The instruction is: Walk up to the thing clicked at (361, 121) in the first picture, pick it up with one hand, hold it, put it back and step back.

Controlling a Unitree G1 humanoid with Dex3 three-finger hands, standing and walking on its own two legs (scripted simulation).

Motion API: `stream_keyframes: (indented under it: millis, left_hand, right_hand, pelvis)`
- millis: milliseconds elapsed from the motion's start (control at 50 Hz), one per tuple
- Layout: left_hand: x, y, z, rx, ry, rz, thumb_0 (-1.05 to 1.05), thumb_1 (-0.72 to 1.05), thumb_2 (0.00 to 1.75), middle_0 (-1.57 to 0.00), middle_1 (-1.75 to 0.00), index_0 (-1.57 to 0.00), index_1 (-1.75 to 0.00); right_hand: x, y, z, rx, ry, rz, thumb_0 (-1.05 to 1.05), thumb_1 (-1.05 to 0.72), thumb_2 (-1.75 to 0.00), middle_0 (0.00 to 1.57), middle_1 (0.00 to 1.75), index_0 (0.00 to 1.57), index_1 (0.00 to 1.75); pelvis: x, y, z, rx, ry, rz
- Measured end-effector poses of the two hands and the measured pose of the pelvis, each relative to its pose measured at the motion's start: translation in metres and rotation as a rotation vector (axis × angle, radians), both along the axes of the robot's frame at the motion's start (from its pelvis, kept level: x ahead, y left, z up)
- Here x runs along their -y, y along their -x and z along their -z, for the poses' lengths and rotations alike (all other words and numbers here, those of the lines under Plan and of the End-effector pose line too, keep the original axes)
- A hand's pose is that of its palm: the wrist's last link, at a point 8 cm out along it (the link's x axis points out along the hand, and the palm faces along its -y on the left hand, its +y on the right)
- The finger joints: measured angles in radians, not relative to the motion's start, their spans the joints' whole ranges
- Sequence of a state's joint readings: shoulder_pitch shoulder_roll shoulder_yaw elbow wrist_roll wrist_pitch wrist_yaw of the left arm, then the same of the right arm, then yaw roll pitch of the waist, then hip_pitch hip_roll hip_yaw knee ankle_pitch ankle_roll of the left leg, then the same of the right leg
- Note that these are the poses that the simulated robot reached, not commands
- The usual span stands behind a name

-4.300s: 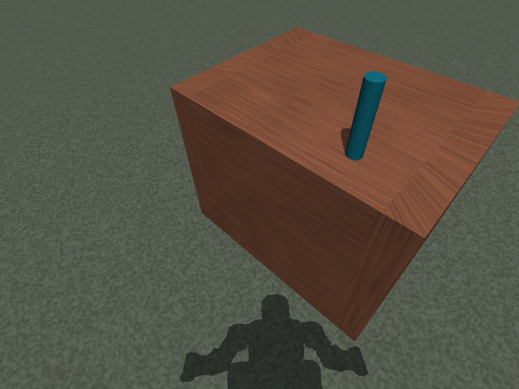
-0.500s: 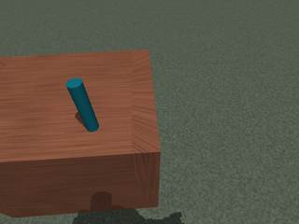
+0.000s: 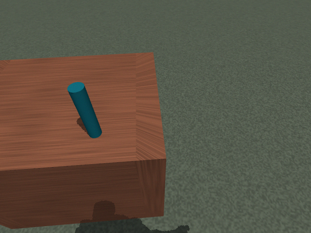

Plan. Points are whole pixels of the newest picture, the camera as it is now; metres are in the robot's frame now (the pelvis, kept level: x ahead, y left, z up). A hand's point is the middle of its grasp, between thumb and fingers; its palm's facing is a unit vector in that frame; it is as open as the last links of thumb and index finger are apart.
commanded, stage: walk up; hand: left
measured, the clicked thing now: (86, 113) +0.48 +0.23 +0.03
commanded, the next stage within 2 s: stand in 0.02 s
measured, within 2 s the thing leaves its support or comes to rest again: neither
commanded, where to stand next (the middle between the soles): +0.06 +0.00 m, yaw +2 degrees
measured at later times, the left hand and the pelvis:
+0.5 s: hand out of the picture +0.07 +0.26 -0.16, palm faces -0.01 -0.94 -0.34, open 7.4 cm; pelvis +0.00 +0.00 +0.00, yaw +1 degrees
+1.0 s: hand out of the picture +0.05 +0.26 -0.16, palm faces -0.01 -0.94 -0.34, open 7.4 cm; pelvis -0.01 +0.01 +0.00, yaw +1 degrees
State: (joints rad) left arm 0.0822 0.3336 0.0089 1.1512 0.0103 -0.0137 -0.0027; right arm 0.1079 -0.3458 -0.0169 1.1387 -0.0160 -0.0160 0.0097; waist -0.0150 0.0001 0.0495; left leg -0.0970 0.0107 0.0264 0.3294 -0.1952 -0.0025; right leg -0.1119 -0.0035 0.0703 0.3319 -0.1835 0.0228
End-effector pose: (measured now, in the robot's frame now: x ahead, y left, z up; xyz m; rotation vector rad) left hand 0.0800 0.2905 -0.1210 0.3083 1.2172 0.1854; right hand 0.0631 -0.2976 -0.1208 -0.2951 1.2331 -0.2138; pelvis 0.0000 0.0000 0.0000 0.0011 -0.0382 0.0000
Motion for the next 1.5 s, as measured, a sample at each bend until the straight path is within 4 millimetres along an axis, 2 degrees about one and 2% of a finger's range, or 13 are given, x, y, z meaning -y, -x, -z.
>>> stream_keyframes:
  millis: [220, 460, 740, 1140, 1500]
  left_hand:
    - [-0.003, -0.001, -0.001, 0.010, -0.003, -0.004, 0.00, 0.91, 0.90, -0.20, -0.30, -0.20, -0.30]
    - [-0.009, 0.016, -0.001, -0.012, -0.008, -0.018, 0.00, 0.91, 0.90, -0.20, -0.30, -0.20, -0.30]
    - [-0.012, 0.031, 0.001, -0.031, -0.006, -0.029, 0.00, 0.91, 0.90, -0.20, -0.30, -0.20, -0.30]
    - [-0.014, 0.032, 0.001, -0.032, -0.008, -0.024, 0.00, 0.91, 0.90, -0.20, -0.30, -0.20, -0.30]
    - [-0.014, 0.027, 0.000, -0.025, -0.009, -0.029, 0.00, 0.90, 0.90, -0.21, -0.30, -0.20, -0.30]
  right_hand:
    - [-0.002, -0.006, -0.002, -0.004, 0.008, -0.018, 0.01, -0.90, -0.90, 0.20, 0.30, 0.20, 0.30]
    - [-0.006, -0.013, -0.003, 0.012, 0.004, -0.040, 0.01, -0.90, -0.90, 0.20, 0.30, 0.20, 0.30]
    - [-0.008, -0.009, -0.003, 0.005, 0.006, -0.048, 0.01, -0.90, -0.90, 0.20, 0.30, 0.20, 0.30]
    - [-0.009, -0.001, -0.002, -0.021, 0.006, -0.044, 0.01, -0.90, -0.90, 0.20, 0.30, 0.20, 0.30]
    - [-0.010, -0.012, -0.003, -0.006, 0.008, -0.060, 0.01, -0.90, -0.90, 0.20, 0.30, 0.20, 0.30]
  pelvis:
    - [-0.002, 0.001, -0.001, -0.003, 0.001, -0.010]
    - [-0.004, 0.003, -0.001, -0.002, 0.000, -0.016]
    - [-0.006, 0.006, -0.001, 0.001, 0.001, -0.021]
    - [-0.008, 0.006, -0.001, -0.004, 0.000, -0.029]
    - [-0.008, 0.002, -0.001, -0.006, 0.001, -0.034]
